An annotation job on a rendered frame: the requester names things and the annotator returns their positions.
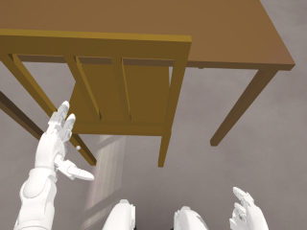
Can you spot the robot left thigh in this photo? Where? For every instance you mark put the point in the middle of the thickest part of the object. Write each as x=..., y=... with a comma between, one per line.
x=121, y=217

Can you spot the robot thigh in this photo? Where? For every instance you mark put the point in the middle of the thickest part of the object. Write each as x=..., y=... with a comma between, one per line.
x=188, y=220
x=121, y=217

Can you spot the robot left hand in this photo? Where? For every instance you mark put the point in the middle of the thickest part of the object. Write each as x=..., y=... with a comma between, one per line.
x=53, y=141

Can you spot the robot left forearm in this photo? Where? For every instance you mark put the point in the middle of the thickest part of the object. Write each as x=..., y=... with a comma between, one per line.
x=37, y=196

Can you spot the robot right hand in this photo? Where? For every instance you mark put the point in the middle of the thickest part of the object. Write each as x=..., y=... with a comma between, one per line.
x=252, y=216

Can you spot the table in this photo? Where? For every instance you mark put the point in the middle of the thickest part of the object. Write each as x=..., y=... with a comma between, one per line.
x=225, y=34

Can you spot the robot right thigh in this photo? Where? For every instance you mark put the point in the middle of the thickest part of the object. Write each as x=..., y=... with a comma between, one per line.
x=188, y=220

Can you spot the chair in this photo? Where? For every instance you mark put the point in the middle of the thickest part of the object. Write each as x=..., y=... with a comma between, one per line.
x=107, y=99

